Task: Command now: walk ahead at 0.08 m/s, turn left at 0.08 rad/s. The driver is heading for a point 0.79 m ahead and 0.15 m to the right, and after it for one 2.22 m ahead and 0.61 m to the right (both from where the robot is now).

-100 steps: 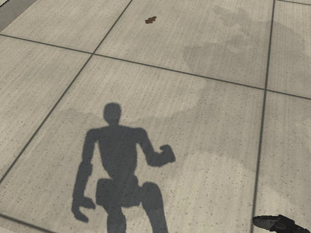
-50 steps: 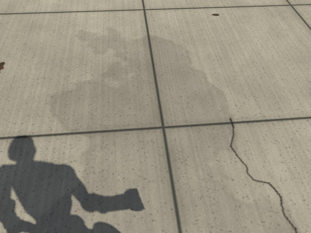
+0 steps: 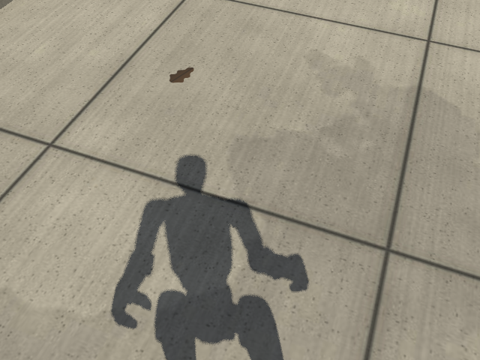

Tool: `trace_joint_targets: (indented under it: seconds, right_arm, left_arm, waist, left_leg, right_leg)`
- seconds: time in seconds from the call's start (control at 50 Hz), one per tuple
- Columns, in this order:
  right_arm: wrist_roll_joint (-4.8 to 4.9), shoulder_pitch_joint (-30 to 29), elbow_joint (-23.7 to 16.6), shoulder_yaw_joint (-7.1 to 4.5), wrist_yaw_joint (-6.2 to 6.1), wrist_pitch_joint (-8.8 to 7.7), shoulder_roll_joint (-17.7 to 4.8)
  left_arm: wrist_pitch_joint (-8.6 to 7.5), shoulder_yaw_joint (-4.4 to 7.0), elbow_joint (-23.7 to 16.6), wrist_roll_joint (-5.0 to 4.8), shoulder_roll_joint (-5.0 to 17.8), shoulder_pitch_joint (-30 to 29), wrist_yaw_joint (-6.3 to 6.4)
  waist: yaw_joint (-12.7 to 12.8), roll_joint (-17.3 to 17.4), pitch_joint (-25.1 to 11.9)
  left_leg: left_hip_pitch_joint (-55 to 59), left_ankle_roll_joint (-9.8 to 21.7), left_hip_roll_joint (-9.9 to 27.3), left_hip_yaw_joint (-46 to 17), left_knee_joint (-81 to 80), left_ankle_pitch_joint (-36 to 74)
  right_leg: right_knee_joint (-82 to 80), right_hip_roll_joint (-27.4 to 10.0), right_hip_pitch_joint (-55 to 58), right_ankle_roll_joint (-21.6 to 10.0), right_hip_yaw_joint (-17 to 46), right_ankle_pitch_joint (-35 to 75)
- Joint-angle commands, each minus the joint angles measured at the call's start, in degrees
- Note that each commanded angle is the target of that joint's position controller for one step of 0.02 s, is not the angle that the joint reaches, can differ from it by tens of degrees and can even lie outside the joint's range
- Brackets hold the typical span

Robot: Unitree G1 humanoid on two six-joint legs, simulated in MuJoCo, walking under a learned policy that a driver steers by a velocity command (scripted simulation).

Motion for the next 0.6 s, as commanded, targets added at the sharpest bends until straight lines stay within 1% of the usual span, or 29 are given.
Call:
trace_joint_targets:
  seconds: [0.02,0.04,0.06,0.08,0.1,0.12,0.14,0.16,0.18,0.2,0.22,0.24,0.26,0.28,0.3,0.32,0.34,0.36,0.38,0.4,0.42,0.46,0.5,0.56,0.6]
  right_arm:
    - [0.62,1.3,-1.34,-2.23,0.12,-1.35,-8.54]
    - [1.08,3.15,-0.64,-2.64,0.08,-1.2,-9.59]
    - [1.28,5.35,0.04,-2.9,0.02,-1.23,-10.65]
    - [1.35,6.97,0.61,-3.13,-0.11,-1.61,-11.68]
    - [1.22,7.82,1.06,-3.22,-0.34,-2.36,-12.03]
    - [1.02,7.88,1.28,-3.19,-0.53,-3.28,-11.83]
    - [1.14,7.42,1.33,-3.14,-0.64,-4.01,-11.4]
    - [1.54,6.17,1.22,-3.1,-0.69,-4.38,-11.09]
    - [1.91,4.28,0.95,-3.08,-0.66,-4.45,-10.91]
    - [2.23,1.73,0.56,-3.11,-0.51,-4.32,-11.02]
    - [2.5,-0.29,0.49,-3.09,-0.33,-4.04,-11.05]
    - [2.26,-0.45,0.7,-2.96,-0.21,-3.82,-10.21]
    - [1.75,-0.25,0.83,-2.36,-0.12,-3.93,-8.2]
    - [1.13,-1.28,0.0,-1.14,0.14,-4.41,-4.4]
    - [1.87,-1.26,-2.76,-0.92,-0.15,-5.58,-3.56]
    - [3.42,-0.92,-2.03,-1.99,-0.29,-6.49,-7.61]
    - [3.8,-1.04,-1.46,-2.37,-0.14,-7.02,-9.16]
    - [3.13,-0.04,-0.22,-2.44,-0.18,-7.16,-9.0]
    - [2.14,0.0,0.42,-2.54,-0.2,-7.19,-8.74]
    - [1.65,-0.21,0.66,-2.62,0.1,-7.0,-8.16]
    - [1.54,-0.29,0.86,-2.41,0.61,-6.86,-7.12]
    - [1.19,-1.67,0.6,-2.19,1.05,-6.55,-5.89]
    - [1.13,-4.83,-0.5,-1.71,1.24,-6.43,-4.55]
    - [1.53,-11.09,-2.24,-0.82,1.92,-6.82,-3.15]
    - [1.78,-14.75,-3.36,-0.49,2.55,-7.15,-3.23]
  left_arm:
    - [0.18,1.45,-1.84,-0.3,6.53,0.59,0.44]
    - [0.22,1.49,-1.75,-0.71,6.09,0.32,0.4]
    - [-0.01,1.46,-2.41,-1.08,5.59,-1.17,0.35]
    - [-0.5,1.51,-3.49,-1.64,5.51,-3.29,0.2]
    - [-1.17,1.73,-4.42,-2.14,5.93,-5.03,0.02]
    - [-1.89,2.01,-4.94,-2.6,6.42,-5.59,-0.23]
    - [-2.6,2.2,-5.16,-2.84,6.78,-5.64,-0.53]
    - [-3.21,2.27,-5.13,-2.88,6.86,-5.42,-0.88]
    - [-3.69,2.18,-4.69,-2.73,6.47,-4.79,-1.24]
    - [-4.0,2.03,-3.5,-2.37,5.63,-2.7,-1.58]
    - [-4.31,2.07,-1.63,-2.07,4.91,1.14,-1.95]
    - [-4.25,2.48,0.8,-1.67,4.93,6.01,-2.07]
    - [-3.92,3.04,2.7,-1.48,5.82,10.83,-1.97]
    - [-3.92,3.93,3.45,-1.41,9.36,16.82,-1.33]
    - [-4.28,5.12,2.82,-1.05,16.29,19.97,-1.78]
    - [-4.92,3.92,1.44,-0.45,12.99,15.07,-1.77]
    - [-5.44,3.06,-0.03,-0.74,9.99,11.1,-1.58]
    - [-5.66,2.6,-1.07,-0.64,8.98,8.28,-1.54]
    - [-5.73,2.28,-1.55,-0.71,8.5,7.01,-1.62]
    - [-5.61,1.85,-1.41,-0.56,7.48,7.43,-1.51]
    - [-5.48,1.55,-0.93,-0.53,6.65,8.71,-1.41]
    - [-5.17,1.41,0.04,-0.91,6.64,11.36,-0.93]
    - [-4.71,1.24,0.6,-0.83,6.99,12.63,-0.39]
    - [-4.26,1.02,1.03,-0.76,7.32,13.86,0.26]
    - [-4.3,0.97,1.89,-0.99,7.61,15.87,0.36]
  waist:
    - [-1.55,7.66,-4.98]
    - [-2.65,9.08,-3.27]
    - [-4.0,10.93,-0.87]
    - [-5.06,12.61,2.23]
    - [-5.66,13.78,4.59]
    - [-5.65,14.27,5.32]
    - [-5.3,13.24,4.98]
    - [-4.53,11.42,4.43]
    - [-3.58,9.92,3.63]
    - [-1.9,8.94,2.4]
    - [0.45,8.21,0.63]
    - [2.42,7.88,-1.21]
    - [4.01,5.4,-2.33]
    - [5.99,-5.21,-3.15]
    - [5.87,-18.53,-4.36]
    - [3.75,-11.53,-0.23]
    - [2.22,-8.33,3.96]
    - [0.82,-5.68,4.62]
    - [0.16,-4.25,4.8]
    - [-0.18,-4.35,3.86]
    - [-0.27,-4.86,2.68]
    - [-0.04,-4.07,1.69]
    - [0.3,-3.03,2.19]
    - [1.8,-3.33,4.06]
    - [2.76,-3.29,5.74]
  left_leg:
    - [6.02,5.75,6.0,-6.91,-4.48,7.7]
    - [5.61,7.37,7.36,-9.72,-6.5,-3.72]
    - [5.59,9.8,10.63,-15.48,-10.14,-14.76]
    - [4.9,12.29,14.07,-21.63,-13.8,-21.73]
    - [4.44,14.11,16.79,-26.32,-16.14,-23.36]
    - [5.54,15.17,18.82,-28.86,-17.06,-21.51]
    - [7.09,15.21,19.74,-29.07,-17.33,-18.99]
    - [7.58,14.21,19.33,-26.87,-17.24,-16.27]
    - [6.35,12.7,17.68,-23.04,-16.9,-12.8]
    - [2.67,11.12,14.94,-18.08,-16.05,-8.35]
    - [-2.19,9.73,11.98,-13.03,-13.98,-5.04]
    - [-6.65,8.67,9.69,-9.39,-10.57,-3.98]
    - [-11.34,7.07,7.47,-6.67,-5.29,-4.61]
    - [-18.61,3.15,2.32,-0.48,11.63,-5.07]
    - [-29.42,0.95,-3.69,0.72,27.78,-17.19]
    - [-34.62,2.08,0.12,-4.31,36.07,-17.33]
    - [-37.74,3.65,3.12,-4.84,37.48,-10.66]
    - [-36.8,4.18,5.29,-3.4,36.59,-4.74]
    - [-35.45,4.18,6.72,-3.19,33.93,-0.27]
    - [-32.64,3.91,7.51,-2.55,31.68,3.19]
    - [-31.05,3.51,7.24,-1.33,30.12,5.67]
    - [-31.48,1.89,6.59,0.65,26.84,9.41]
    - [-31.42,0.61,6.09,1.74,21.07,13.26]
    - [-26.53,-0.07,4.45,3.83,10.12,20.67]
    - [-24.4,0.09,3.43,4.71,5.28,22.87]
  right_leg:
    - [0.63,1.56,-2.56,-0.33,-2.09,0.95]
    - [4.19,3.11,-5.88,-0.88,-3.73,-4.57]
    - [8.31,3.82,-10.8,-1.6,-4.04,-7.64]
    - [11.49,3.59,-15.12,-2.71,-3.08,-9.65]
    - [15.81,2.34,-18.73,-4.05,-0.63,-12.28]
    - [19.85,0.77,-22.11,-5.34,1.7,-14.67]
    - [21.36,-0.7,-24.26,-6.43,3.21,-15.64]
    - [19.4,-1.71,-23.89,-7.26,3.53,-14.84]
    - [15.02,-1.85,-20.43,-7.69,2.77,-12.49]
    - [9.72,-0.73,-13.18,-7.7,0.93,-7.17]
    - [4.11,1.57,-3.31,-7.21,-1.84,1.76]
    - [1.88,4.05,5.78,-5.94,-4.1,7.68]
    - [1.79,4.03,12.67,-5.52,-2.95,6.99]
    - [-5.58,-5.46,18.64,-8.42,11.01,-0.5]
    - [-17.5,-18.89,21.94,-17.85,38.8,-11.41]
    - [-20.05,-21.13,18.49,-19.93,43.54,-21.47]
    - [-20.11,-19.07,16.49,-17.68,38.2,-22.36]
    - [-19.99,-16.52,14.97,-15.29,31.96,-16.71]
    - [-20.07,-14.65,13.76,-13.5,26.95,-8.35]
    - [-20.31,-12.5,12.92,-11.84,21.93,-0.64]
    - [-20.18,-11.11,13.05,-11.3,18.3,6.49]
    - [-19.76,-9.79,14.53,-11.42,13.26,19.38]
    - [-20.18,-8.89,13.79,-11.32,9.82,25.31]
    - [-22.01,-7.11,9.85,-10.35,6.02,23.89]
    - [-23.18,-7.71,9.49,-10.72,5.67,21.8]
